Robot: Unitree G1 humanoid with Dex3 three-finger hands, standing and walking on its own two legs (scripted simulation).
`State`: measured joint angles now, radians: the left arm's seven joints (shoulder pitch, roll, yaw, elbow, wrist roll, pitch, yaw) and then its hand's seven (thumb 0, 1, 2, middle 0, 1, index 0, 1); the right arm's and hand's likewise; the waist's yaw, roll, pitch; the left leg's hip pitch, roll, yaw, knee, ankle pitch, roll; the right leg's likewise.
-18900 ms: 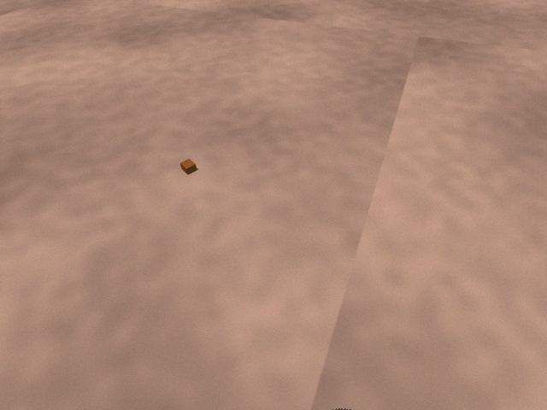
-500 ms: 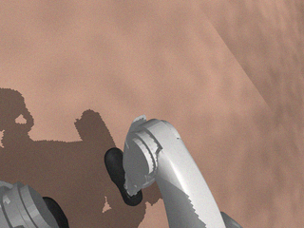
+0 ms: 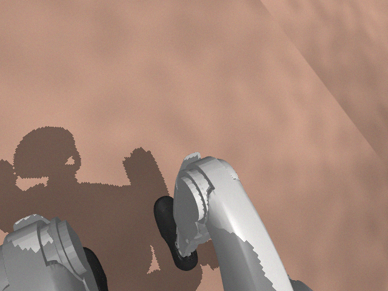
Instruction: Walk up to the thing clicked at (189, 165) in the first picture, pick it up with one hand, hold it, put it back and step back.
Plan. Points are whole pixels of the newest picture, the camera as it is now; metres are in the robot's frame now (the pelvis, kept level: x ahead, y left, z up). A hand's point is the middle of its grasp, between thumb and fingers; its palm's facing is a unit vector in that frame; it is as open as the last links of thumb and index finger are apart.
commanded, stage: settle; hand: left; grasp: from above
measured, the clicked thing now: out of the picture +0.52 +0.30 -0.24
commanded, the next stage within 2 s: lift in 0.40 s
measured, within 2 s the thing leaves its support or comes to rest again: neither
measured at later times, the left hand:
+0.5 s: hand out of the picture +0.50 +0.29 -0.12, palm faces -0.44 -0.03 -0.90, open 8.6 cm
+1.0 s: hand out of the picture +0.45 +0.31 -0.02, palm faces -0.45 -0.08 -0.89, open 8.6 cm
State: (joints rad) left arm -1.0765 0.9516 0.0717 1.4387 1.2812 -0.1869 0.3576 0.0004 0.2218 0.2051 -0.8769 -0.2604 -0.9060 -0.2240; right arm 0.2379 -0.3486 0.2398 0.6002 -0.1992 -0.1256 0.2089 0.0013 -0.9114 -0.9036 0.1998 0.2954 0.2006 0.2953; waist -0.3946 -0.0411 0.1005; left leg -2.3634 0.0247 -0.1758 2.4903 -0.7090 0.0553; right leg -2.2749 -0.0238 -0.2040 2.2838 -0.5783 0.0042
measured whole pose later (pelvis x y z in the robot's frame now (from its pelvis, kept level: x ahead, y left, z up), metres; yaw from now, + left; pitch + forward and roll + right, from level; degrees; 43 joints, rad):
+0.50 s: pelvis +0.00 -0.01 +0.03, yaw +5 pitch +35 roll -10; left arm -1.11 0.81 -0.02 1.35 1.25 -0.18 0.21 -0.01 0.24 0.18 -0.92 -0.14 -0.93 -0.13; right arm 0.22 -0.33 0.14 0.60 -0.13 -0.01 0.14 0.00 -0.91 -0.90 0.20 0.30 0.20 0.30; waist -0.34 0.01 0.00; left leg -2.29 0.01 -0.10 2.35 -0.68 0.04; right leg -2.24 -0.04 -0.14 2.21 -0.58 -0.01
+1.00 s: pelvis -0.01 +0.00 +0.09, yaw +8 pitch +36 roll -7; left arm -0.89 0.67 -0.05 1.07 1.11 -0.16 0.07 0.00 0.27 0.10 -0.91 -0.14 -0.93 -0.14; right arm 0.25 -0.30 0.03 0.62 -0.05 0.07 0.09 0.00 -0.92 -0.91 0.20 0.30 0.20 0.30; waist -0.22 0.06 -0.14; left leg -2.13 0.01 -0.04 2.16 -0.66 0.06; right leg -2.10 -0.04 -0.08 2.05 -0.58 0.01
